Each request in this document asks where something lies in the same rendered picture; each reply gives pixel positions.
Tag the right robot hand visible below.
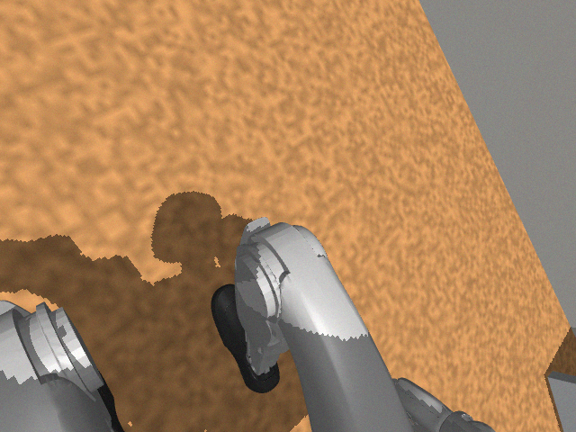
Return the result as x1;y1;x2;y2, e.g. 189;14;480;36
392;378;453;432

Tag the right robot foot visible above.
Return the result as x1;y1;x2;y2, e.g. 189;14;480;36
211;284;280;393

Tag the right robot arm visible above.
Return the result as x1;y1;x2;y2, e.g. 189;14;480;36
439;411;495;432

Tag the left robot foot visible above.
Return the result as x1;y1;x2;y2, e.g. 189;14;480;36
97;370;124;432

